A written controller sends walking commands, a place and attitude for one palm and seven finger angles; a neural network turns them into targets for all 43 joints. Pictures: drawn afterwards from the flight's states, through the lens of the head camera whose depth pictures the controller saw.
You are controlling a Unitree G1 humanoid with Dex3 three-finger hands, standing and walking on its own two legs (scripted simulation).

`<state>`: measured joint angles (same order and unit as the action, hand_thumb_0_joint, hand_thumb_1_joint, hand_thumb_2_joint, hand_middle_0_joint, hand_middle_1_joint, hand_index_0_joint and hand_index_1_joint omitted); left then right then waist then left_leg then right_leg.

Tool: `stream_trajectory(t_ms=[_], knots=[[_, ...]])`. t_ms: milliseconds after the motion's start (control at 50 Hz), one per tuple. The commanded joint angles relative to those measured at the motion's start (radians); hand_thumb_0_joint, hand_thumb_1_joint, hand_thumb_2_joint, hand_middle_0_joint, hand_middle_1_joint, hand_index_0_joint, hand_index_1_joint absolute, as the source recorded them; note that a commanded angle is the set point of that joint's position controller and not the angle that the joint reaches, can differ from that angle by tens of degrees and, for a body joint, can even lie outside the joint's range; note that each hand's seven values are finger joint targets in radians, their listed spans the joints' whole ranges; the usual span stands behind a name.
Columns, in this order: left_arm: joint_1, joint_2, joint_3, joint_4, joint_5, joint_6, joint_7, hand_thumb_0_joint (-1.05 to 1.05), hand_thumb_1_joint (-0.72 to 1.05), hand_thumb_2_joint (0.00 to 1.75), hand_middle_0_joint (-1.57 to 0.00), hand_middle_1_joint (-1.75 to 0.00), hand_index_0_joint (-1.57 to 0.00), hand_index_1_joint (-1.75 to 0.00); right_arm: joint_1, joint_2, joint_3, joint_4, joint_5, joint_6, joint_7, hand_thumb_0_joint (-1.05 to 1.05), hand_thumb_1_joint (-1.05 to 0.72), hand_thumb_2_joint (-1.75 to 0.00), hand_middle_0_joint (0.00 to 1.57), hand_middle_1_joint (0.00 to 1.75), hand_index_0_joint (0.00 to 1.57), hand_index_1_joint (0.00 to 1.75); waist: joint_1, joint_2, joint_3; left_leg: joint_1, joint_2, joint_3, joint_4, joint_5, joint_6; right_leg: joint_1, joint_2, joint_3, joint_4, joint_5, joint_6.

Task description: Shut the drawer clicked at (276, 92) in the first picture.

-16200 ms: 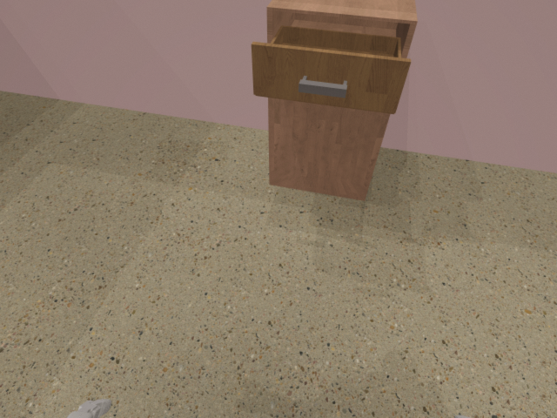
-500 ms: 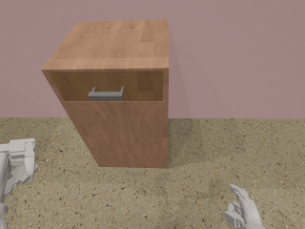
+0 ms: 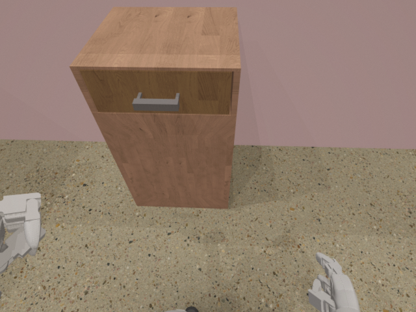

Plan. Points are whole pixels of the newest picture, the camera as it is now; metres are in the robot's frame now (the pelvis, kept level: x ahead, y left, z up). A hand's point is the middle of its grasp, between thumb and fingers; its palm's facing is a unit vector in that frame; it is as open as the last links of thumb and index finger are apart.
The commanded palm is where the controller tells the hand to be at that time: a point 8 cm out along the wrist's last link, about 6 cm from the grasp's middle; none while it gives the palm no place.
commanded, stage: step back with the hand held close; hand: left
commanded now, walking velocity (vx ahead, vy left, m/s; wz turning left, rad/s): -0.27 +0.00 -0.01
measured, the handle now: (157, 100) +0.69 +0.20 -0.01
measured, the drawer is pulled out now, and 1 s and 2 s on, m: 0.00 0.00 0.00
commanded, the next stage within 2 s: stop stepping back and stand still in 0.62 s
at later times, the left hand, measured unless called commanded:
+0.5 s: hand out of the picture +0.09 +0.25 +0.17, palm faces +0.41 -0.74 -0.53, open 3.3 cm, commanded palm +0.01 +0.29 +0.18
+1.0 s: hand out of the picture -0.07 +0.23 +0.19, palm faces +0.29 -0.82 -0.50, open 3.3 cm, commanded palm -0.11 +0.28 +0.18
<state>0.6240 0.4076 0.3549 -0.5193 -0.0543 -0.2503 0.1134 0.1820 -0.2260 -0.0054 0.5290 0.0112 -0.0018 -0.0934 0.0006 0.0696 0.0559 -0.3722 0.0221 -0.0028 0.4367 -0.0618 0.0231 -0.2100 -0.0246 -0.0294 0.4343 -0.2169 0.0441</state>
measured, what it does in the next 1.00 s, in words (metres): walks backwards: right foot, then left foot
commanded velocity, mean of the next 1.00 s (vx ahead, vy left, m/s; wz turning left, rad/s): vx -0.16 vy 0.01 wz -0.06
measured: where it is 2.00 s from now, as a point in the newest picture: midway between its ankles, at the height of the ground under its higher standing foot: outside the picture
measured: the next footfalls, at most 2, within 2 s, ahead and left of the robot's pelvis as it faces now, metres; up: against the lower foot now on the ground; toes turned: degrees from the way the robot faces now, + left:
right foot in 0.48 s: -0.09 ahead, -0.12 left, +0.00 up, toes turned +8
left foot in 0.62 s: +0.02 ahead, +0.11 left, +0.00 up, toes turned +4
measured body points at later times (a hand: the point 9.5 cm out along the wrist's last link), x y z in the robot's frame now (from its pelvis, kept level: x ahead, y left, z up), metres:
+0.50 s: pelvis -0.09 +0.00 -0.02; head -0.06 +0.01 +0.43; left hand +0.06 +0.29 +0.20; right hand +0.11 -0.22 -0.10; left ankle +0.09 +0.11 -0.72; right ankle -0.13 -0.12 -0.74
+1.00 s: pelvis -0.25 +0.01 -0.01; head -0.24 +0.03 +0.44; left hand -0.09 +0.27 +0.21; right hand -0.09 -0.24 -0.09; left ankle -0.18 +0.12 -0.68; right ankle -0.25 -0.11 -0.74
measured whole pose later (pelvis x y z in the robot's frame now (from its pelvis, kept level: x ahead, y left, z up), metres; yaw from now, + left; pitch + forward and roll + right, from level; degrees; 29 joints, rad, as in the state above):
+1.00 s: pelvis -0.25 +0.01 -0.01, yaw -2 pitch +1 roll +0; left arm 0.69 0.47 0.42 -0.75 -0.06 -0.21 0.11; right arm 0.23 -0.20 -0.01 0.62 0.00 -0.03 -0.04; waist 0.02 -0.06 -0.02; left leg -0.64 0.01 0.03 1.06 -0.30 -0.03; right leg -0.31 -0.02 -0.02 0.63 -0.34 -0.03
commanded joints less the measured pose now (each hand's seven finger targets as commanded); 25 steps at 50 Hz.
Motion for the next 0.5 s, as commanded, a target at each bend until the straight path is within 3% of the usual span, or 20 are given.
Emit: stream_trajectory(t_ms=[0,40,120,160,200,240,280,300,320,360,380,400,420,440,460,480], knots=[[0.005,0.154,0.136,-0.204,0.009,-0.078,0.024,0.0,0.9,0.9,-1.4,-1.6,-1.4,-1.6,-0.096,-0.139,-0.052,-0.154,-0.012,-0.073,-0.009,0.0,-0.9,-0.9,0.2,0.3,0.2,0.3,-0.002,0.049,-0.093,-0.016,0.06,-0.101,-0.168,-0.445,0.035,-0.007,0.055,0.005,-0.04,-0.177,-0.024],[0.003,0.157,0.143,-0.215,0.009,-0.084,0.025,0.0,0.9,0.9,-1.4,-1.6,-1.4,-1.6,-0.092,-0.138,-0.054,-0.151,-0.013,-0.082,-0.008,0.0,-0.9,-0.9,0.2,0.3,0.2,0.3,0.001,0.033,-0.102,-0.029,0.058,-0.096,-0.149,-0.445,0.033,-0.005,0.055,0.01,-0.039,-0.187,-0.028],[-0.003,0.177,0.147,-0.247,-0.001,-0.099,0.037,0.0,0.9,0.9,-1.4,-1.6,-1.4,-1.6,-0.077,-0.12,-0.053,-0.117,-0.015,-0.097,-0.005,0.0,-0.9,-0.9,0.2,0.3,0.2,0.3,-0.008,-0.049,-0.12,0.168,0.004,-0.038,0.066,-0.283,-0.006,-0.236,-0.027,0.066,-0.155,-0.236,-0.061],[-0.028,0.172,0.135,-0.262,0.0,-0.107,0.043,0.0,0.9,0.9,-1.4,-1.6,-1.4,-1.6,-0.068,-0.122,-0.056,-0.098,-0.016,-0.103,-0.008,0.0,-0.9,-0.9,0.2,0.3,0.2,0.3,-0.016,-0.075,-0.119,0.226,-0.007,-0.031,0.145,-0.27,-0.018,-0.33,-0.06,0.074,-0.174,-0.276,-0.075],[-0.038,0.174,0.138,-0.262,0.0,-0.107,0.047,0.0,0.9,0.9,-1.4,-1.6,-1.4,-1.6,-0.07,-0.125,-0.057,-0.088,-0.016,-0.11,-0.014,0.0,-0.9,-0.9,0.2,0.3,0.2,0.3,-0.022,-0.055,-0.102,0.235,0.01,-0.062,0.105,-0.282,-0.018,-0.357,-0.038,0.055,-0.135,-0.269,-0.065],[-0.054,0.169,0.136,-0.269,0.004,-0.109,0.046,0.0,0.9,0.9,-1.4,-1.6,-1.4,-1.6,-0.082,-0.139,-0.054,-0.094,-0.02,-0.119,-0.02,0.0,-0.9,-0.9,0.2,0.3,0.2,0.3,-0.021,0.039,-0.083,0.105,0.065,-0.154,-0.054,-0.399,0.009,-0.255,0.037,0.031,-0.038,-0.244,-0.035],[-0.079,0.164,0.162,-0.267,0.029,-0.112,0.04,0.0,0.9,0.9,-1.4,-1.6,-1.4,-1.6,-0.119,-0.158,-0.059,-0.115,-0.025,-0.136,-0.026,0.0,-0.9,-0.9,0.2,0.3,0.2,0.3,-0.008,0.22,-0.09,-0.288,0.197,-0.329,-0.364,-0.748,0.087,0.114,0.146,0.006,0.29,-0.152,-0.006],[-0.067,0.17,0.193,-0.236,0.044,-0.11,0.039,0.0,0.9,0.9,-1.4,-1.6,-1.4,-1.6,-0.122,-0.162,-0.064,-0.109,-0.031,-0.134,-0.024,0.0,-0.9,-0.9,0.2,0.3,0.2,0.3,0.009,0.252,-0.112,-0.424,0.254,-0.363,-0.404,-0.816,0.122,0.243,0.166,0.013,0.446,-0.118,-0.011],[-0.065,0.17,0.193,-0.228,0.043,-0.106,0.033,0.0,0.9,0.9,-1.4,-1.6,-1.4,-1.6,-0.113,-0.138,-0.064,-0.104,-0.032,-0.127,-0.017,0.0,-0.9,-0.9,0.2,0.3,0.2,0.3,0.014,0.215,-0.135,-0.406,0.252,-0.325,-0.376,-0.738,0.122,0.233,0.158,0.016,0.49,-0.149,-0.024],[-0.025,0.181,0.201,-0.249,0.03,-0.105,0.026,0.0,0.9,0.9,-1.4,-1.6,-1.4,-1.6,-0.11,-0.13,-0.073,-0.111,-0.027,-0.128,0.003,0.0,-0.9,-0.9,0.2,0.3,0.2,0.3,0.024,0.158,-0.177,-0.288,0.221,-0.243,-0.284,-0.593,0.105,0.162,0.144,0.016,0.396,-0.229,-0.045],[0.022,0.195,0.218,-0.25,0.019,-0.098,0.026,0.0,0.9,0.9,-1.4,-1.6,-1.4,-1.6,-0.112,-0.124,-0.075,-0.121,-0.023,-0.131,0.01,0.0,-0.9,-0.9,0.2,0.3,0.2,0.3,0.026,0.158,-0.197,-0.212,0.202,-0.196,-0.228,-0.523,0.085,0.118,0.127,0.021,0.298,-0.249,-0.054],[0.062,0.188,0.199,-0.276,-0.002,-0.09,0.023,0.0,0.9,0.9,-1.4,-1.6,-1.4,-1.6,-0.112,-0.1,-0.069,-0.118,-0.02,-0.127,0.021,0.0,-0.9,-0.9,0.2,0.3,0.2,0.3,0.031,0.127,-0.214,-0.087,0.158,-0.128,-0.14,-0.414,0.038,0.029,0.086,0.024,0.128,-0.292,-0.08],[0.065,0.212,0.199,-0.31,-0.013,-0.088,0.023,0.0,0.9,0.9,-1.4,-1.6,-1.4,-1.6,-0.104,-0.086,-0.069,-0.106,-0.013,-0.119,0.027,0.0,-0.9,-0.9,0.2,0.3,0.2,0.3,0.018,0.02,-0.218,0.067,0.08,-0.046,0.072,-0.311,-0.022,-0.139,-0.021,0.148,-0.081,-0.298,-0.129],[0.058,0.225,0.195,-0.335,-0.017,-0.09,0.031,0.0,0.9,0.9,-1.4,-1.6,-1.4,-1.6,-0.097,-0.073,-0.067,-0.09,-0.006,-0.104,0.03,0.0,-0.9,-0.9,0.2,0.3,0.2,0.3,-0.003,-0.15,-0.227,0.161,0.005,-0.011,0.369,-0.247,-0.063,-0.34,-0.234,0.451,-0.23,-0.28,-0.203],[0.005,0.233,0.192,-0.337,-0.016,-0.088,0.047,0.0,0.9,0.9,-1.4,-1.6,-1.4,-1.6,-0.114,-0.067,-0.061,-0.07,-0.012,-0.088,0.036,0.0,-0.9,-0.9,0.2,0.3,0.2,0.3,0.014,-0.198,-0.159,-0.002,-0.02,-0.027,0.582,-0.327,-0.064,-0.315,-0.369,0.542,-0.244,-0.02,-0.258],[-0.028,0.249,0.239,-0.333,-0.006,-0.102,0.072,0.0,0.9,0.9,-1.4,-1.6,-1.4,-1.6,-0.073,-0.055,-0.043,-0.06,-0.028,-0.097,0.027,0.0,-0.9,-0.9,0.2,0.3,0.2,0.3,0.022,-0.153,-0.172,-0.109,-0.033,-0.006,0.612,-0.411,-0.06,-0.216,-0.351,0.455,-0.169,0.468,-0.236]])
